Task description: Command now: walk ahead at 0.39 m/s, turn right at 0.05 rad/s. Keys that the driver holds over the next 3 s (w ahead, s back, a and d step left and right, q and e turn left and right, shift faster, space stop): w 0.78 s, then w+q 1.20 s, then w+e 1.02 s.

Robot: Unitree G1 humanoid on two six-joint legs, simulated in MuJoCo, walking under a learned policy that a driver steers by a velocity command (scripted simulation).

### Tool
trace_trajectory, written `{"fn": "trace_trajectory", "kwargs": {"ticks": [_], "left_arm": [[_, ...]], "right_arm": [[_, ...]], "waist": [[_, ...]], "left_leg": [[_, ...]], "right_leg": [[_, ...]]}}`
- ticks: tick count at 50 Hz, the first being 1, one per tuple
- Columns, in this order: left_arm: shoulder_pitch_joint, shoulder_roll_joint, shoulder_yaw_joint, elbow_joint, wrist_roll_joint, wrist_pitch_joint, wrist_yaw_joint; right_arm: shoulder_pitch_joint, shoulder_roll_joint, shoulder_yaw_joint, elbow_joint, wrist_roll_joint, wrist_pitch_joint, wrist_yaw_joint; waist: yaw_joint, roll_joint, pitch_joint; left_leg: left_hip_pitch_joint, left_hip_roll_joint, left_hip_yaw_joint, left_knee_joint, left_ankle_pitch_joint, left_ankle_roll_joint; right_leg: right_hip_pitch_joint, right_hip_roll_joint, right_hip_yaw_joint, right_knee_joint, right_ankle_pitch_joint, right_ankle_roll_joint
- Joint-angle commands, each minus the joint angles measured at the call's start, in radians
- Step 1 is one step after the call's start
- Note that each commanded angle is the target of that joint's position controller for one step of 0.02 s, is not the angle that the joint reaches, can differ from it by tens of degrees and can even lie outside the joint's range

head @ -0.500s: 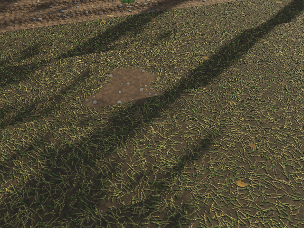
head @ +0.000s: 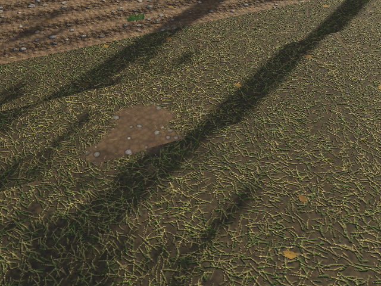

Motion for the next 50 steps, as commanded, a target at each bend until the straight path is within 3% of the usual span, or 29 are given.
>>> {"fn": "trace_trajectory", "kwargs": {"ticks": [1,3,6,8,10,14,17,18,19,20,21,22,23,24,25,26,28,30,33,35,36,38,40,41,42,44,48,49,50], "left_arm": [[0.215,0.071,0.015,0.054,-0.02,-0.006,-0.009],[0.169,0.034,-0.005,0.052,-0.015,0.005,-0.006],[0.195,0.04,-0.011,0.07,0.015,0.001,-0.002],[0.208,0.048,-0.016,0.091,0.018,0.003,-0.015],[0.248,0.068,-0.016,0.131,0.008,0.012,-0.032],[0.294,0.089,-0.018,0.197,0.025,0.02,-0.054],[0.307,0.124,-0.002,0.222,0.026,0.025,-0.046],[0.305,0.144,0.006,0.223,0.027,0.026,-0.043],[0.313,0.142,0.007,0.223,0.042,0.02,-0.044],[0.498,0.026,-0.026,0.249,0.063,0.012,-0.045],[0.511,-0.019,-0.059,0.239,0.057,0.004,-0.079],[0.245,0.077,-0.018,0.187,-0.003,0.009,-0.076],[0.138,0.087,-0.013,0.149,-0.02,0.003,-0.043],[0.14,0.083,-0.017,0.151,0.007,0.002,-0.013],[0.136,0.022,-0.039,0.14,0.037,0.004,0.004],[0.142,-0.017,-0.052,0.143,0.045,0.016,0.012],[0.165,-0.02,-0.053,0.137,0.024,0.038,0.017],[0.117,-0.011,-0.058,0.117,0.013,0.047,0.012],[0.005,0.002,-0.058,0.074,0.02,0.063,-0.002],[0.046,0.011,-0.058,0.084,0.038,0.065,-0.028],[0.004,0.022,-0.058,0.069,0.028,0.059,-0.026],[-0.101,0.046,-0.051,0.04,0.026,0.047,-0.009],[-0.22,0.008,-0.064,0.006,0.027,0.042,-0.007],[-0.245,-0.005,-0.074,0.005,0.028,0.036,-0.012],[-0.265,-0.013,-0.078,-0.005,0.034,0.039,-0.014],[-0.291,-0.001,-0.084,-0.029,0.029,0.049,-0.02],[-0.313,0.041,-0.095,-0.005,0.027,0.065,-0.013],[-0.266,0.056,-0.091,0.03,0.023,0.063,-0.007],[-0.134,0.098,-0.07,0.095,0.004,0.053,0.003]], "right_arm": [[-0.099,-0.117,-0.028,-0.074,-0.012,-0.031,0.015],[-0.126,-0.043,-0.007,-0.082,-0.018,-0.009,0.031],[-0.241,-0.008,0.016,-0.113,-0.01,0.003,0.047],[-0.325,0.003,0.032,-0.143,-0.012,0.015,0.052],[-0.384,-0.005,0.039,-0.169,-0.012,0.022,0.05],[-0.471,-0.061,0.024,-0.196,-0.004,0.025,0.043],[-0.482,-0.095,0.01,-0.208,0.006,0.026,0.025],[-0.418,-0.117,-0.002,-0.187,0.018,0.02,0.018],[-0.244,-0.157,-0.016,-0.133,0.037,0.008,0.012],[-0.022,-0.18,-0.013,-0.08,0.032,0.002,0.011],[0.248,-0.173,-0.004,-0.019,0.017,-0.004,0.01],[0.319,-0.161,-0.02,0.042,-0.014,-0.023,0.004],[0.129,-0.184,-0.027,0.018,-0.003,-0.043,0.004],[-0.016,-0.121,-0.011,-0.007,0.01,-0.038,-0.001],[-0.077,-0.043,0.016,-0.007,0.018,-0.035,-0.004],[-0.153,0.014,0.035,-0.026,0.018,-0.034,-0.005],[-0.174,0.008,0.031,-0.03,0.017,-0.053,-0.008],[-0.127,-0.027,0.017,-0.009,0.0,-0.075,-0.001],[0.002,-0.052,0.016,0.048,-0.014,-0.072,0.033],[0.044,-0.034,0.025,0.057,-0.03,-0.069,0.044],[0.106,0.001,0.037,0.093,-0.04,-0.071,0.028],[0.243,0.012,0.044,0.121,-0.022,-0.068,-0.002],[0.353,0.058,0.066,0.161,-0.025,-0.053,-0.012],[0.335,0.084,0.077,0.152,-0.021,-0.045,-0.007],[0.313,0.057,0.077,0.132,-0.019,-0.033,0.004],[0.267,0.013,0.071,0.113,-0.025,-0.027,0.03],[0.3,-0.048,0.041,0.111,0.015,-0.017,0.01],[0.312,-0.062,0.034,0.118,0.022,-0.007,0.006],[0.29,-0.081,0.03,0.116,0.021,0.006,0.014]], "waist": [[0.078,-0.107,0.081],[0.034,-0.109,0.097],[0.043,-0.075,0.09],[0.05,-0.063,0.089],[0.057,-0.075,0.098],[0.053,-0.083,0.092],[0.019,-0.092,0.093],[-0.016,-0.085,0.059],[-0.06,-0.054,-0.039],[-0.037,0.107,-0.275],[-0.135,0.214,-0.452],[-0.211,0.081,-0.201],[-0.133,0.033,0.008],[-0.072,0.0,0.018],[-0.019,0.002,0.019],[0.029,-0.01,0.048],[0.057,-0.01,0.032],[0.034,-0.011,0.04],[-0.001,0.016,0.058],[0.014,0.021,0.052],[-0.011,0.024,0.067],[-0.081,0.011,0.065],[-0.123,0.04,0.09],[-0.122,0.023,0.118],[-0.126,0.024,0.1],[-0.107,0.038,0.151],[-0.123,-0.005,0.184],[-0.11,-0.009,0.165],[-0.043,-0.035,0.113]], "left_leg": [[-0.573,0.039,-0.061,0.26,0.077,0.036],[-0.522,0.051,-0.027,0.255,0.153,0.039],[-0.514,0.061,0.012,0.121,0.331,0.021],[-0.435,0.052,0.045,-0.042,0.44,0.003],[-0.387,0.036,0.046,-0.137,0.482,-0.013],[-0.324,0.001,0.039,-0.216,0.478,-0.009],[-0.2,-0.05,0.095,-0.245,0.356,0.018],[-0.052,-0.088,0.129,-0.252,0.365,0.036],[0.212,-0.087,0.096,-0.193,0.427,0.075],[0.7,0.078,-0.159,-0.163,0.538,0.243],[0.951,0.34,-0.644,-0.398,0.263,0.411],[0.777,0.288,-0.666,-0.503,0.046,0.288],[0.452,0.287,-0.557,-0.546,0.024,0.229],[0.251,0.271,-0.501,-0.592,0.041,0.239],[0.118,0.25,-0.427,-0.622,0.092,0.232],[-0.007,0.239,-0.366,-0.668,0.138,0.214],[-0.073,0.2,-0.277,-0.713,0.179,0.2],[-0.065,0.17,-0.194,-0.724,0.235,0.196],[-0.084,0.134,-0.113,-0.687,0.318,0.186],[-0.117,0.127,-0.09,-0.595,0.369,0.186],[0.08,0.173,-0.159,-0.53,0.341,0.198],[0.349,0.194,-0.195,-0.448,0.328,0.197],[0.36,0.189,-0.232,-0.388,0.293,0.192],[0.247,0.149,-0.205,-0.361,0.253,0.175],[0.065,0.096,-0.167,-0.371,0.18,0.17],[-0.13,0.102,-0.199,-0.372,0.067,0.173],[0.112,0.116,-0.293,-0.186,0.068,0.118],[0.162,0.091,-0.293,-0.104,0.098,0.098],[0.113,0.045,-0.249,0.024,0.171,0.064]], "right_leg": [[0.36,-0.322,0.34,-0.202,0.028,-0.205],[0.215,-0.294,0.25,-0.224,0.184,-0.188],[0.153,-0.256,0.162,-0.265,0.3,-0.183],[0.068,-0.217,0.1,-0.265,0.346,-0.179],[0.041,-0.236,0.1,-0.256,0.413,-0.191],[0.112,-0.26,0.091,-0.212,0.497,-0.157],[0.154,-0.269,0.07,-0.122,0.681,-0.124],[0.123,-0.243,0.04,-0.023,0.817,-0.095],[0.017,-0.188,-0.001,0.187,0.847,-0.041],[-0.287,-0.091,-0.002,0.517,0.461,0.031],[-0.546,0.081,0.033,0.898,-0.404,0.068],[-0.723,0.039,0.164,1.078,-0.389,0.014],[-0.719,-0.049,0.174,1.069,-0.263,-0.014],[-0.593,-0.101,0.192,0.988,-0.18,-0.032],[-0.506,-0.139,0.2,0.925,-0.116,-0.044],[-0.434,-0.172,0.195,0.867,-0.083,-0.038],[-0.401,-0.17,0.164,0.781,-0.092,-0.005],[-0.449,-0.176,0.133,0.659,0.06,0.029],[-0.432,-0.161,0.082,0.485,0.292,0.05],[-0.405,-0.146,0.081,0.573,0.404,0.042],[-0.62,-0.196,0.184,0.511,0.502,0.054],[-0.849,-0.194,0.172,0.369,0.555,0.069],[-0.879,-0.189,0.137,0.308,0.574,0.072],[-0.781,-0.192,0.13,0.214,0.678,0.064],[-0.566,-0.149,0.054,0.191,0.697,0.056],[-0.353,-0.139,0.04,0.221,0.607,0.062],[-0.344,-0.172,0.092,-0.04,0.508,0.07],[-0.285,-0.178,0.085,-0.127,0.562,0.073],[-0.087,-0.167,0.031,-0.172,0.671,0.066]]}}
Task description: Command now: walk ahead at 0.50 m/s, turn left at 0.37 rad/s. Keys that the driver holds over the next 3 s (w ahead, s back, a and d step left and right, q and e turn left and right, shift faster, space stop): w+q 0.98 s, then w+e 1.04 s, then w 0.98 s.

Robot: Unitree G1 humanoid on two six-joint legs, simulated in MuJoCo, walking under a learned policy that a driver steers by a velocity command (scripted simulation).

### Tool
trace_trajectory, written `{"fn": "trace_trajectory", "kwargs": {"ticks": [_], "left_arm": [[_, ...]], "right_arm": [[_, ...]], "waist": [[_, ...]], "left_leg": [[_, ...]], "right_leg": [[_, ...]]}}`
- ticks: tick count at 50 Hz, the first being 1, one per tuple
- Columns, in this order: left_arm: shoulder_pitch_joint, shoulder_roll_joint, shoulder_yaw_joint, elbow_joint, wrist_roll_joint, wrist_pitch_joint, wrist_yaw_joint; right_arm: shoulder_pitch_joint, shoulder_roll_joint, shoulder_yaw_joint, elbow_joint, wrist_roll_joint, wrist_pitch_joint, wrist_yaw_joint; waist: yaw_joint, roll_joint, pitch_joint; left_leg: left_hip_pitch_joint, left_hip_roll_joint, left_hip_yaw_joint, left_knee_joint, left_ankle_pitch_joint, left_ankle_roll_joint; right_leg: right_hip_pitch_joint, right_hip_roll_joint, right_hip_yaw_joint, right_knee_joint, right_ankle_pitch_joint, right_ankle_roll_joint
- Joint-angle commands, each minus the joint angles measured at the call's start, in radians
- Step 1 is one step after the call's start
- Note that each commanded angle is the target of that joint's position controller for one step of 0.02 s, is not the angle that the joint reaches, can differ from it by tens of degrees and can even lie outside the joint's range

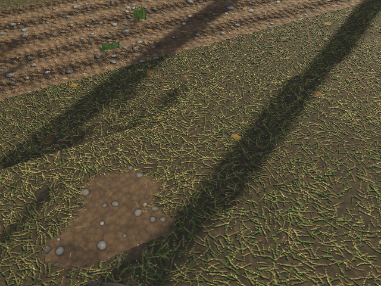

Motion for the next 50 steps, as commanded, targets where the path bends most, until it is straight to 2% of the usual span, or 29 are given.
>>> {"fn": "trace_trajectory", "kwargs": {"ticks": [1,2,3,4,5,6,7,9,11,17,22,25,27,28,29,30,31,32,33,35,38,41,42,44,46,47,48,49,50], "left_arm": [[0.301,0.203,0.077,0.113,-0.036,-0.029,0.028],[0.592,0.238,0.107,0.168,-0.034,-0.027,0.032],[0.765,0.268,0.114,0.192,-0.022,-0.028,-0.013],[0.735,0.284,0.116,0.2,-0.006,-0.015,-0.032],[0.594,0.274,0.124,0.191,-0.008,-0.01,-0.018],[0.448,0.133,0.082,0.14,0.004,-0.021,-0.006],[0.389,0.111,0.073,0.115,0.011,-0.016,-0.003],[0.319,-0.021,0.039,0.089,-0.005,-0.049,0.03],[0.347,0.014,0.046,0.098,-0.031,-0.076,0.051],[0.399,0.104,0.082,0.151,0.005,-0.083,0.035],[0.505,0.139,0.096,0.196,-0.011,-0.078,0.053],[0.545,0.203,0.124,0.205,-0.014,-0.054,0.062],[0.534,0.2,0.122,0.195,0.004,-0.051,0.05],[0.552,0.106,0.088,0.154,0.022,-0.063,0.033],[0.44,0.109,0.085,0.112,0.002,-0.072,-0.019],[0.26,0.085,0.074,0.064,-0.043,-0.068,-0.05],[0.154,0.091,0.074,0.04,-0.046,-0.077,-0.033],[0.189,0.135,0.09,0.032,-0.023,-0.077,-0.001],[0.239,0.117,0.09,0.023,-0.008,-0.075,0.027],[0.278,0.028,0.07,0.023,0.003,-0.05,0.055],[0.221,0.06,0.066,-0.004,-0.033,-0.035,0.065],[0.106,0.03,0.05,-0.058,-0.038,-0.037,0.051],[0.203,0.034,0.05,-0.036,-0.017,-0.051,0.047],[0.354,0.112,0.079,-0.013,-0.009,-0.064,0.063],[0.687,0.196,0.12,0.076,-0.01,-0.077,0.086],[0.781,0.236,0.125,0.095,-0.032,-0.086,0.098],[0.649,0.229,0.087,0.052,-0.028,-0.096,0.064],[0.53,0.236,0.101,0.034,-0.011,-0.104,0.031],[0.386,0.142,0.082,0.024,-0.037,-0.096,0.016]], "right_arm": [[0.021,-0.191,-0.039,-0.02,-0.022,0.025,0.017],[0.059,-0.085,-0.011,-0.012,-0.05,0.024,0.047],[0.289,0.011,0.004,0.06,-0.029,0.017,0.074],[0.059,-0.097,-0.02,-0.062,-0.004,0.009,0.09],[-0.171,-0.131,-0.041,-0.132,0.018,-0.004,0.077],[-0.247,-0.149,-0.048,-0.131,0.016,-0.012,0.057],[-0.181,-0.126,-0.051,-0.126,0.006,-0.015,0.034],[-0.262,-0.054,-0.04,-0.137,-0.029,-0.005,0.027],[-0.287,-0.022,-0.039,-0.128,-0.027,-0.001,0.045],[-0.486,-0.095,-0.025,-0.228,0.002,0.025,0.049],[-0.668,-0.17,-0.047,-0.302,0.001,0.029,0.045],[-0.695,-0.192,-0.064,-0.331,0.008,0.021,0.029],[-0.512,-0.282,-0.113,-0.283,0.023,-0.008,-0.001],[-0.28,-0.324,-0.132,-0.225,0.032,-0.014,-0.024],[-0.007,-0.349,-0.128,-0.143,0.005,0.003,-0.037],[0.058,-0.371,-0.149,-0.074,-0.016,-0.02,-0.035],[-0.094,-0.37,-0.16,-0.095,0.004,-0.039,-0.031],[-0.22,-0.276,-0.126,-0.11,0.018,-0.049,-0.022],[-0.29,-0.19,-0.097,-0.116,0.029,-0.056,-0.013],[-0.383,-0.119,-0.062,-0.149,0.022,-0.053,0.004],[-0.462,-0.212,-0.077,-0.185,0.012,-0.066,0.024],[-0.336,-0.264,-0.094,-0.165,-0.009,-0.044,0.051],[-0.36,-0.255,-0.092,-0.182,-0.044,-0.043,0.05],[-0.41,-0.246,-0.092,-0.221,-0.04,-0.05,0.044],[-0.541,-0.264,-0.108,-0.294,-0.031,-0.067,0.052],[-0.448,-0.184,-0.089,-0.284,-0.019,-0.085,0.069],[-0.228,-0.067,-0.063,-0.225,-0.014,-0.087,0.069],[-0.163,-0.1,-0.078,-0.24,-0.01,-0.073,0.05],[-0.255,-0.191,-0.091,-0.244,-0.017,-0.044,0.025]], "waist": [[0.21,-0.014,0.034],[0.315,-0.084,-0.186],[0.266,-0.24,-0.512],[0.34,-0.185,-0.428],[0.326,-0.073,-0.145],[0.287,0.092,-0.001],[0.201,0.015,-0.031],[0.127,0.009,0.085],[0.14,-0.006,0.077],[0.159,0.053,0.087],[0.219,0.02,0.139],[0.207,-0.023,0.126],[0.131,-0.016,0.029],[0.083,0.098,-0.19],[-0.014,0.151,-0.321],[-0.076,0.093,-0.161],[-0.045,0.081,0.027],[0.047,0.1,0.012],[0.116,0.142,0.02],[0.209,0.104,0.053],[0.234,0.072,0.076],[0.182,0.129,0.062],[0.221,0.128,0.039],[0.309,0.09,0.031],[0.469,0.019,0.0],[0.464,-0.102,-0.084],[0.268,-0.099,-0.137],[0.207,-0.112,-0.005],[0.213,-0.032,0.108]], "left_leg": [[-0.294,0.081,-0.125,0.233,0.689,0.077],[-0.554,0.045,-0.103,0.508,0.563,0.009],[-0.647,-0.014,-0.045,0.986,0.025,-0.02],[-0.929,-0.037,-0.033,1.228,0.01,-0.038],[-1.106,0.05,0.002,1.207,0.167,-0.001],[-1.01,0.114,-0.028,0.955,0.377,0.046],[-0.847,0.166,-0.069,0.848,0.471,0.045],[-0.687,0.238,-0.088,0.547,0.636,0.094],[-0.647,0.225,-0.038,0.249,0.72,0.086],[-0.656,0.205,-0.014,-0.059,0.866,0.064],[-0.669,0.145,0.064,-0.123,0.774,0.077],[-0.566,0.063,0.15,-0.168,0.656,0.076],[-0.177,-0.023,0.172,-0.153,0.821,0.131],[0.331,0.085,-0.075,-0.104,0.893,0.261],[0.573,0.28,-0.495,-0.374,0.822,0.375],[0.567,0.322,-0.605,-0.48,0.67,0.331],[0.321,0.298,-0.514,-0.516,0.593,0.288],[0.148,0.266,-0.465,-0.536,0.582,0.3],[-0.011,0.247,-0.423,-0.556,0.613,0.307],[-0.263,0.235,-0.384,-0.63,0.621,0.305],[-0.487,0.156,-0.239,-0.682,0.599,0.245],[-0.571,0.097,-0.201,-0.624,0.663,0.232],[-0.643,0.102,-0.197,-0.515,0.744,0.216],[-0.651,0.103,-0.258,-0.354,0.867,0.218],[-0.721,0.04,-0.292,-0.021,1.005,0.194],[-0.744,-0.074,-0.221,0.334,0.737,0.145],[-0.83,-0.12,-0.144,0.66,0.217,0.09],[-1.036,-0.058,-0.148,0.82,0.223,0.068],[-1.074,0.065,-0.182,0.836,0.364,0.058]], "right_leg": [[0.521,-0.022,-0.079,-0.075,0.221,-0.037],[0.995,-0.111,-0.02,0.188,0.326,-0.149],[1.312,-0.327,0.154,0.444,0.77,-0.382],[1.24,-0.408,0.414,0.272,0.32,-0.435],[0.931,-0.373,0.318,0.134,-0.124,-0.326],[0.632,-0.267,0.138,0.031,-0.328,-0.235],[0.448,-0.334,0.174,0.012,-0.108,-0.291],[0.187,-0.25,0.048,-0.088,-0.045,-0.257],[0.208,-0.205,-0.035,-0.184,-0.095,-0.27],[0.369,-0.215,-0.188,-0.169,0.138,-0.243],[0.53,-0.192,-0.283,-0.123,0.096,-0.181],[0.601,-0.209,-0.325,-0.012,0.333,-0.164],[0.395,-0.146,-0.369,0.267,0.424,-0.11],[0.018,-0.062,-0.334,0.542,0.095,-0.02],[-0.208,0.107,-0.239,0.826,-0.848,0.026],[-0.444,0.126,-0.034,0.967,-0.92,-0.017],[-0.489,0.051,0.056,0.955,-0.852,-0.034],[-0.364,0.027,0.08,0.923,-0.798,-0.049],[-0.251,0.01,0.093,0.894,-0.758,-0.063],[-0.096,0.007,0.09,0.823,-0.767,-0.06],[0.074,0.049,0.013,0.547,-0.635,-0.003],[0.218,0.118,-0.052,0.407,-0.409,0.046],[0.321,0.115,-0.031,0.555,-0.234,0.041],[0.402,0.134,-0.057,0.554,-0.401,0.049],[0.653,0.167,-0.071,0.444,-0.567,0.01],[0.755,-0.02,0.2,0.249,-0.489,-0.178],[0.701,-0.277,0.524,0.209,0.139,-0.456],[0.552,-0.415,0.786,0.087,-0.047,-0.562],[0.356,-0.405,0.756,0.011,-0.429,-0.492]]}}
Over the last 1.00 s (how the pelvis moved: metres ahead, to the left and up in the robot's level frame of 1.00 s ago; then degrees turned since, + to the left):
0.59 -0.02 -0.09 6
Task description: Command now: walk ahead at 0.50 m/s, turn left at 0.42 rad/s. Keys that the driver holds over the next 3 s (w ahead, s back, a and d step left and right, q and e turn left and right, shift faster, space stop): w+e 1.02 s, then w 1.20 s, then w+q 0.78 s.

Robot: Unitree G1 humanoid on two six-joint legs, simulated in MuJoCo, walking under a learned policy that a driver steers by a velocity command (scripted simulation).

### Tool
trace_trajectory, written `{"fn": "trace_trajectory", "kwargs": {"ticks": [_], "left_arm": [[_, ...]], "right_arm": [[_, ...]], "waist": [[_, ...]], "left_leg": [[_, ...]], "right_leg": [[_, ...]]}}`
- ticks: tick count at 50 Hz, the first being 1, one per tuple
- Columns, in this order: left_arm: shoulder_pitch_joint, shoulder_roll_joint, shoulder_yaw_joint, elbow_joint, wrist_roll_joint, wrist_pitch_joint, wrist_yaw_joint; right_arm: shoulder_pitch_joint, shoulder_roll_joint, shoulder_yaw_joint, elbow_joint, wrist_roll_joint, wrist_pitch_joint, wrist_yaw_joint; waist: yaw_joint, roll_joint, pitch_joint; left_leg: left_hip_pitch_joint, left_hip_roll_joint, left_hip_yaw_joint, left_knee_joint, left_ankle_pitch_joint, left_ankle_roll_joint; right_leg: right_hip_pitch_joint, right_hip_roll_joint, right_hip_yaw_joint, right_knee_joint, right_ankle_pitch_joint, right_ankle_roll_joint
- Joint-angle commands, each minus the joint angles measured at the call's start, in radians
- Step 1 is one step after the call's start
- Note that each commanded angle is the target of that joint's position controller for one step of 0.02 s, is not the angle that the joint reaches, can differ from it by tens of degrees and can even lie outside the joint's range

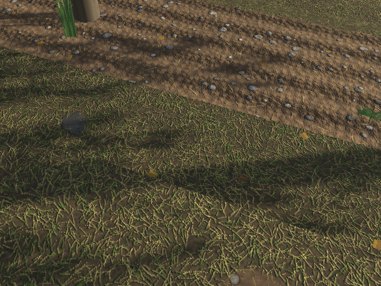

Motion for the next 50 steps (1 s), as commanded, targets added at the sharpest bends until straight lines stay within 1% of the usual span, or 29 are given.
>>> {"fn": "trace_trajectory", "kwargs": {"ticks": [1,3,6,8,11,12,13,14,15,17,18,19,20,22,26,29,31,32,33,34,35,36,37,38,40,42,44,48,50], "left_arm": [[0.055,0.007,-0.005,0.0,-0.042,0.007,-0.03],[-0.008,-0.052,-0.032,0.002,-0.019,0.014,-0.001],[0.149,0.037,-0.008,0.1,-0.026,0.008,0.012],[0.124,0.128,0.013,0.094,0.012,0.016,-0.022],[-0.007,0.193,0.029,0.029,-0.01,0.003,-0.058],[-0.085,0.205,0.041,0.0,-0.009,-0.016,-0.084],[0.082,0.027,0.009,0.022,0.002,-0.026,-0.111],[0.082,-0.011,-0.002,-0.018,-0.03,-0.031,-0.109],[-0.022,0.017,0.011,-0.054,-0.025,-0.02,-0.081],[0.034,0.032,0.014,-0.015,0.037,0.027,-0.033],[0.051,-0.013,-0.008,0.003,0.072,0.036,-0.03],[0.055,-0.028,-0.015,0.019,0.082,0.04,-0.042],[0.066,-0.019,-0.008,0.035,0.054,0.031,-0.048],[-0.002,0.023,0.01,0.031,0.003,0.034,-0.067],[-0.265,0.057,-0.003,-0.082,0.029,0.079,-0.067],[-0.262,0.079,-0.003,-0.065,0.034,0.083,-0.055],[-0.025,0.168,0.04,0.018,0.007,0.061,-0.052],[0.117,0.236,0.081,0.063,0.011,0.052,-0.042],[0.302,0.283,0.095,0.107,0.019,0.059,-0.046],[0.454,0.259,0.092,0.16,0.009,0.079,-0.047],[0.498,0.249,0.092,0.17,-0.006,0.075,-0.044],[0.3,0.218,0.079,0.106,-0.045,0.05,-0.035],[0.189,0.182,0.061,0.082,-0.032,0.043,-0.047],[0.104,0.124,0.04,0.06,-0.024,0.036,-0.06],[0.027,0.1,0.02,0.043,-0.028,0.022,-0.08],[-0.025,0.13,0.034,0.032,-0.048,0.006,-0.086],[0.003,0.178,0.055,0.038,-0.03,0.013,-0.108],[0.128,0.175,0.067,0.056,0.001,0.032,-0.11],[0.111,0.161,0.066,0.041,0.009,0.037,-0.107]], "right_arm": [[-0.031,-0.058,-0.003,-0.106,-0.023,0.019,-0.051],[-0.099,0.032,0.036,-0.141,-0.046,0.046,-0.066],[-0.195,0.039,0.06,-0.178,-0.006,0.043,-0.027],[-0.072,-0.004,0.056,-0.143,-0.019,0.034,0.002],[0.11,-0.124,0.002,-0.133,-0.009,0.036,-0.028],[0.341,-0.163,-0.018,-0.074,-0.007,0.029,-0.053],[0.392,-0.232,-0.011,-0.07,-0.004,0.022,-0.076],[0.382,-0.215,0.006,-0.089,-0.015,0.015,-0.061],[0.26,-0.166,0.015,-0.073,-0.005,0.004,-0.06],[0.047,0.04,0.081,-0.1,0.017,0.014,-0.072],[-0.046,0.097,0.104,-0.136,0.008,0.015,-0.087],[-0.104,0.111,0.113,-0.146,-0.002,0.013,-0.109],[-0.11,0.085,0.108,-0.161,-0.005,0.004,-0.129],[-0.011,0.016,0.095,-0.095,-0.028,-0.005,-0.126],[0.172,-0.062,0.084,0.037,0.018,-0.004,-0.085],[0.193,-0.081,0.076,0.086,-0.001,0.028,-0.088],[0.157,-0.118,0.068,0.088,-0.041,0.044,-0.059],[0.194,-0.087,0.077,0.106,-0.067,0.047,-0.036],[0.339,0.042,0.105,0.125,-0.065,0.044,-0.008],[0.226,-0.032,0.093,0.052,-0.018,0.047,0.016],[-0.049,-0.089,0.074,-0.065,0.021,0.023,0.014],[-0.242,-0.094,0.076,-0.168,0.029,-0.01,-0.016],[-0.231,-0.133,0.058,-0.158,0.011,-0.021,-0.05],[-0.155,-0.14,0.051,-0.125,-0.003,-0.022,-0.071],[-0.096,-0.052,0.068,-0.102,-0.027,0.026,-0.096],[-0.138,-0.016,0.09,-0.138,-0.012,0.059,-0.099],[-0.218,0.003,0.106,-0.152,0.01,0.068,-0.083],[-0.369,-0.09,0.079,-0.187,0.011,0.042,-0.07],[-0.347,-0.135,0.057,-0.178,0.009,0.021,-0.077]], "waist": [[0.017,-0.003,0.034],[-0.006,-0.033,0.026],[0.042,-0.037,0.018],[-0.008,-0.067,0.015],[-0.156,-0.022,-0.03],[-0.279,0.063,-0.055],[-0.197,0.255,-0.234],[-0.171,0.184,-0.172],[-0.132,0.102,0.021],[-0.013,-0.01,0.012],[0.021,-0.026,0.028],[0.035,0.0,0.046],[0.027,-0.004,-0.001],[0.017,0.016,0.048],[-0.055,0.014,0.189],[-0.064,-0.012,0.191],[0.044,-0.056,0.089],[0.093,-0.081,0.032],[0.085,-0.22,-0.218],[0.182,-0.195,-0.344],[0.272,-0.147,-0.184],[0.23,-0.024,-0.053],[0.152,0.012,-0.003],[0.071,0.031,0.0],[-0.033,-0.03,0.043],[-0.058,-0.003,0.037],[-0.015,-0.002,0.043],[0.036,-0.034,0.04],[-0.006,-0.038,0.033]], "left_leg": [[-0.563,0.175,-0.037,0.311,0.1,-0.043],[-0.4,0.24,0.0,0.045,0.175,-0.101],[-0.142,0.242,0.178,-0.294,0.222,-0.147],[0.122,0.193,0.243,-0.182,0.421,-0.118],[0.574,0.102,0.347,-0.313,0.283,-0.116],[0.794,0.105,0.303,-0.423,0.227,-0.076],[0.908,0.405,-0.12,-0.547,0.604,0.211],[0.764,0.543,-0.475,-0.768,0.626,0.353],[0.574,0.594,-0.511,-0.804,0.323,0.345],[0.289,0.547,-0.346,-0.733,0.071,0.258],[0.159,0.469,-0.186,-0.728,0.121,0.204],[0.058,0.419,-0.084,-0.72,0.135,0.156],[-0.048,0.351,0.077,-0.699,0.096,0.105],[-0.254,0.333,0.198,-0.7,-0.034,0.056],[0.131,0.466,0.06,-0.685,-0.004,0.077],[0.316,0.451,0.084,-0.599,0.146,0.055],[0.212,0.37,0.23,-0.364,0.374,0.014],[0.035,0.329,0.306,-0.159,0.405,-0.053],[-0.233,0.242,0.331,0.198,0.033,-0.127],[-0.34,0.166,0.251,0.442,-0.223,-0.149],[-0.549,0.148,0.189,0.521,-0.222,-0.154],[-0.672,0.228,0.06,0.171,0.031,-0.132],[-0.54,0.259,0.062,0.091,0.087,-0.113],[-0.367,0.279,0.058,-0.084,0.193,-0.109],[-0.177,0.317,0.064,-0.226,0.117,-0.119],[0.001,0.3,0.111,-0.494,0.172,-0.127],[0.098,0.238,0.15,-0.615,0.38,-0.117],[0.159,0.176,0.182,-0.692,0.541,-0.097],[0.305,0.171,0.208,-0.661,0.481,-0.058]], "right_leg": [[0.214,-0.455,0.7,-0.419,0.212,-0.412],[0.08,-0.283,0.454,-0.438,0.286,-0.324],[-0.071,-0.132,0.192,-0.405,0.267,-0.226],[-0.295,-0.093,0.139,-0.322,0.283,-0.219],[-0.452,-0.074,0.113,-0.049,0.405,-0.212],[-0.571,-0.034,0.102,0.234,0.484,-0.189],[-0.6,0.05,0.073,0.622,-0.121,-0.103],[-0.711,0.091,0.202,0.737,-0.19,-0.107],[-0.865,0.033,0.229,0.776,-0.072,-0.102],[-0.747,-0.1,0.236,0.64,0.178,-0.075],[-0.619,-0.125,0.218,0.456,0.337,-0.064],[-0.531,-0.142,0.195,0.316,0.535,-0.052],[-0.329,-0.125,0.11,0.125,0.782,-0.038],[-0.02,-0.081,0.005,0.03,0.899,-0.022],[-0.221,-0.12,0.052,-0.225,0.69,-0.048],[-0.172,-0.118,0.012,-0.377,0.672,-0.075],[0.243,-0.037,-0.096,-0.388,0.802,-0.105],[0.545,-0.029,-0.084,-0.314,0.797,-0.147],[1.013,-0.172,0.125,-0.042,1.169,-0.316],[1.151,-0.272,0.355,-0.122,1.11,-0.393],[1.063,-0.296,0.463,-0.245,0.838,-0.38],[0.871,-0.333,0.526,-0.336,0.483,-0.323],[0.645,-0.318,0.495,-0.397,0.443,-0.329],[0.404,-0.321,0.458,-0.46,0.531,-0.375],[0.123,-0.321,0.493,-0.577,0.546,-0.423],[-0.012,-0.224,0.374,-0.576,0.517,-0.34],[-0.057,-0.17,0.346,-0.558,0.523,-0.295],[0.001,-0.123,0.353,-0.433,0.464,-0.23],[-0.032,-0.108,0.371,-0.357,0.461,-0.183]]}}
Over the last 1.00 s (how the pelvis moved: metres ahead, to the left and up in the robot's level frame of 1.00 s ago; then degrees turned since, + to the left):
0.54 0.11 -0.09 35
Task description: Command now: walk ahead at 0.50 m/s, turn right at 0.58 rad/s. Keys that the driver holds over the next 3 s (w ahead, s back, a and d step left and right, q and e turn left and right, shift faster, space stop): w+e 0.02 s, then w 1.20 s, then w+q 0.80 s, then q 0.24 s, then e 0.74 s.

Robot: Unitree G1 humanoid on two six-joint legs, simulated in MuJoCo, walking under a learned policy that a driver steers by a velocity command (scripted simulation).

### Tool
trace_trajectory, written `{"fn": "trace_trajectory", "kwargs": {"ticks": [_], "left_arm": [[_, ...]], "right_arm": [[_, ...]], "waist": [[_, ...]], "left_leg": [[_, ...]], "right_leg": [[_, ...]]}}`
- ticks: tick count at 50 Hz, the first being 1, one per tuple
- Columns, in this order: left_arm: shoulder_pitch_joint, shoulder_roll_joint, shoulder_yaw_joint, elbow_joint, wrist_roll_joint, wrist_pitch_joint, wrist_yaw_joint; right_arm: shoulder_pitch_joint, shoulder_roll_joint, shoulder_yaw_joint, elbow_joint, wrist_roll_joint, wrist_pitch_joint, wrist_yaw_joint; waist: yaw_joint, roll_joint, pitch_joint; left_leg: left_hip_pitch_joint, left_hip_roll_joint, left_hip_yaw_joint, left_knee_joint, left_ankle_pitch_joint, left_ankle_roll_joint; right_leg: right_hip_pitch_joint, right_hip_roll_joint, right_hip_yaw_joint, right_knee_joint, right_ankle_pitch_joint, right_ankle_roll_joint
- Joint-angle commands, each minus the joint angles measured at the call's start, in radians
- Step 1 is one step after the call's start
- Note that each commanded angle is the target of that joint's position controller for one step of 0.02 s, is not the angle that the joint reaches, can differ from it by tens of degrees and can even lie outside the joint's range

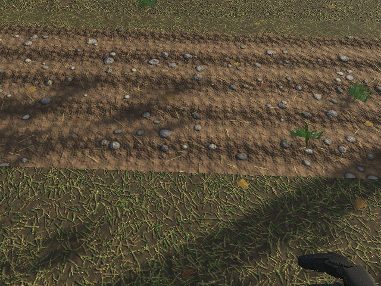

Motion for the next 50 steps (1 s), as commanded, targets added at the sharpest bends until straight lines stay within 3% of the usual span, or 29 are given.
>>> {"fn": "trace_trajectory", "kwargs": {"ticks": [1,2,3,4,5,6,8,10,16,19,22,25,26,27,28,29,31,32,34,37,38,39,42,44,46,47,48,49,50], "left_arm": [[-0.111,0.152,0.037,-0.106,0.014,-0.018,0.006],[-0.147,0.086,0.022,-0.157,0.007,-0.027,0.005],[0.047,-0.034,-0.006,-0.141,0.001,-0.039,0.016],[-0.058,0.049,0.013,-0.13,-0.007,-0.027,0.024],[-0.096,0.081,0.021,-0.104,-0.003,-0.012,0.053],[-0.087,0.084,0.022,-0.088,0.008,-0.004,0.084],[-0.123,0.016,-0.004,-0.101,0.034,0.003,0.097],[-0.183,0.015,-0.01,-0.125,0.01,0.009,0.08],[-0.173,0.014,-0.018,-0.155,0.026,0.044,0.033],[-0.21,0.082,0.006,-0.199,0.023,0.037,0.045],[-0.303,0.078,0.009,-0.265,0.021,0.025,0.068],[-0.077,0.12,0.049,-0.201,-0.004,-0.007,0.072],[0.087,0.161,0.069,-0.149,0.0,-0.027,0.092],[0.214,0.214,0.057,-0.131,-0.001,-0.03,0.106],[0.296,0.158,0.046,-0.107,0.029,-0.046,0.09],[0.181,0.136,0.041,-0.085,0.008,-0.063,0.081],[0.019,0.018,-0.005,-0.113,-0.015,-0.051,0.076],[-0.065,-0.05,-0.034,-0.132,0.006,-0.038,0.086],[-0.105,-0.079,-0.056,-0.161,0.015,-0.045,0.125],[0.002,0.058,-0.029,-0.112,0.021,-0.048,0.12],[-0.023,0.169,0.021,-0.091,-0.175,-0.022,0.161],[0.009,0.179,0.019,-0.079,-0.176,-0.01,0.174],[0.122,0.096,0.021,-0.033,-0.119,0.023,0.172],[0.118,0.083,0.025,-0.024,-0.1,0.05,0.168],[0.097,0.071,0.029,-0.026,-0.087,0.05,0.139],[0.207,-0.003,0.011,-0.024,-0.111,0.026,0.119],[0.21,0.084,0.013,-0.064,-0.129,-0.004,0.117],[0.112,0.08,0.004,-0.144,-0.168,-0.028,0.115],[-0.037,0.097,0.009,-0.181,-0.154,-0.019,0.141]], "right_arm": [[0.241,-0.199,-0.076,0.029,0.014,-0.037,-0.017],[0.492,-0.265,-0.095,0.075,0.016,-0.045,-0.028],[0.619,-0.262,-0.078,0.092,0.018,-0.042,-0.011],[0.605,-0.212,-0.083,0.118,-0.003,-0.04,-0.001],[0.451,-0.141,-0.066,0.088,0.017,-0.036,0.003],[0.334,-0.072,-0.047,0.063,0.03,-0.027,-0.003],[0.291,-0.019,-0.034,0.065,0.031,-0.027,-0.023],[0.29,-0.033,-0.049,0.079,0.019,-0.041,-0.038],[0.418,-0.078,-0.075,0.17,-0.025,-0.045,0.031],[0.441,-0.069,-0.072,0.176,-0.028,-0.052,0.022],[0.49,-0.098,-0.08,0.177,-0.015,-0.051,0.004],[0.399,-0.212,-0.117,0.137,-0.001,-0.033,0.023],[0.394,-0.206,-0.125,0.129,-0.017,-0.031,0.044],[0.486,-0.005,-0.079,0.096,-0.038,-0.035,0.065],[0.297,-0.01,-0.079,0.008,0.018,-0.043,0.072],[0.172,-0.045,-0.096,-0.043,0.025,-0.032,0.051],[0.231,-0.066,-0.103,-0.018,-0.021,-0.009,0.014],[0.282,0.005,-0.069,0.002,-0.065,0.002,0.016],[0.288,0.022,-0.057,0.016,-0.077,-0.001,0.039],[0.184,-0.012,-0.058,-0.02,-0.011,0.001,0.05],[0.06,-0.077,-0.088,-0.078,0.144,0.007,0.03],[0.009,-0.081,-0.079,-0.104,0.16,0.01,0.027],[-0.039,-0.053,-0.07,-0.099,0.109,0.01,0.063],[0.044,-0.046,-0.076,-0.06,0.104,0.007,0.075],[0.419,-0.119,-0.121,0.066,0.082,0.015,0.054],[0.536,-0.159,-0.123,0.092,0.065,0.009,0.049],[0.585,-0.198,-0.138,0.103,0.091,0.022,0.04],[0.609,-0.285,-0.162,0.135,0.104,0.035,0.024],[0.492,-0.234,-0.15,0.116,0.089,0.045,0.005]], "waist": [[-0.208,0.0,-0.018],[-0.299,0.156,-0.209],[-0.219,0.328,-0.44],[-0.268,0.199,-0.173],[-0.217,0.101,-0.019],[-0.17,0.042,-0.001],[-0.122,0.04,-0.017],[-0.125,0.028,-0.025],[-0.121,0.047,0.032],[-0.138,0.046,0.042],[-0.172,0.058,0.059],[-0.042,0.016,0.006],[0.022,-0.095,-0.059],[-0.007,-0.284,-0.262],[0.09,-0.154,-0.044],[0.023,-0.105,0.13],[-0.092,-0.013,0.07],[-0.149,-0.002,0.12],[-0.139,-0.012,0.058],[-0.083,-0.03,0.063],[-0.108,-0.019,0.094],[-0.085,-0.016,0.107],[-0.011,-0.011,0.078],[-0.056,0.011,0.055],[-0.223,0.079,-0.088],[-0.225,0.254,-0.261],[-0.254,0.271,-0.394],[-0.246,0.288,-0.408],[-0.211,0.034,-0.283]], "left_leg": [[0.599,-0.02,0.043,0.08,0.029,0.084],[0.889,0.143,-0.149,0.019,0.11,0.234],[1.13,0.399,-0.559,-0.134,0.264,0.475],[0.944,0.371,-0.674,-0.263,-0.189,0.393],[0.703,0.321,-0.536,-0.325,-0.484,0.304],[0.561,0.292,-0.448,-0.361,-0.49,0.276],[0.434,0.25,-0.316,-0.423,-0.238,0.254],[0.429,0.195,-0.182,-0.463,-0.145,0.235],[0.233,0.15,-0.003,-0.43,-0.057,0.252],[0.37,0.193,-0.037,-0.334,-0.052,0.269],[0.446,0.21,-0.048,-0.249,-0.008,0.255],[0.222,0.098,0.063,0.099,0.197,0.224],[0.052,0.03,0.114,0.404,0.108,0.162],[-0.157,-0.135,0.091,0.741,-0.618,0.084],[-0.416,-0.166,-0.093,0.799,-0.627,0.105],[-0.518,-0.072,-0.123,0.788,-0.519,0.113],[-0.376,0.007,-0.096,0.728,-0.367,0.101],[-0.307,0.071,-0.137,0.593,-0.191,0.114],[-0.16,0.05,-0.073,0.373,0.183,0.104],[0.215,-0.014,0.072,0.109,0.564,0.039],[0.192,-0.055,0.026,0.026,0.428,0.039],[0.145,-0.037,-0.002,-0.016,0.377,0.042],[0.029,0.008,-0.02,-0.2,0.465,0.067],[0.109,0.022,-0.006,-0.257,0.403,0.091],[0.638,0.027,0.03,-0.172,0.458,0.146],[1.056,0.213,-0.143,0.131,0.715,0.26],[1.132,0.299,-0.348,0.116,0.547,0.329],[1.161,0.404,-0.598,-0.074,-0.018,0.435],[0.956,0.395,-0.681,-0.281,-0.465,0.383]], "right_leg": [[-0.438,-0.158,0.181,0.089,0.477,-0.089],[-0.539,-0.006,0.051,0.413,0.318,-0.003],[-0.671,0.074,-0.003,0.755,-0.283,0.048],[-0.893,0.0,0.028,0.904,-0.235,0.032],[-0.868,-0.079,0.022,0.898,-0.091,0.008],[-0.775,-0.126,-0.004,0.837,-0.008,0.007],[-0.614,-0.202,0.002,0.722,0.056,0.011],[-0.573,-0.195,-0.041,0.591,0.053,0.038],[-0.38,-0.191,-0.109,0.5,0.429,0.041],[-0.488,-0.204,-0.086,0.463,0.351,0.025],[-0.434,-0.185,-0.145,0.391,0.158,0.019],[0.048,-0.051,-0.323,0.23,0.203,-0.012],[0.259,-0.103,-0.221,0.159,0.259,-0.087],[0.517,-0.381,0.227,0.047,0.516,-0.352],[0.385,-0.498,0.486,-0.11,0.363,-0.385],[0.213,-0.525,0.469,-0.116,0.185,-0.335],[0.0,-0.463,0.299,-0.077,0.174,-0.291],[-0.154,-0.416,0.21,-0.051,0.124,-0.231],[-0.288,-0.269,0.026,0.004,0.113,-0.163],[-0.593,-0.177,-0.107,0.063,-0.052,-0.112],[-0.564,-0.23,0.003,0.045,0.056,-0.126],[-0.487,-0.257,0.026,0.108,0.058,-0.123],[-0.202,-0.266,0.024,0.306,0.032,-0.093],[-0.156,-0.273,0.036,0.45,0.158,-0.098],[-0.424,-0.165,-0.062,0.918,0.19,-0.049],[-0.792,-0.065,-0.042,1.344,-0.418,0.004],[-0.914,-0.091,0.058,1.439,-0.407,0.014],[-1.123,-0.099,0.035,1.501,-0.322,0.036],[-1.174,-0.162,-0.069,1.449,-0.161,0.043]]}}
Over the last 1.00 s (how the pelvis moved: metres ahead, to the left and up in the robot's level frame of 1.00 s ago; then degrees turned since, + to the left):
0.59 -0.08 -0.12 -27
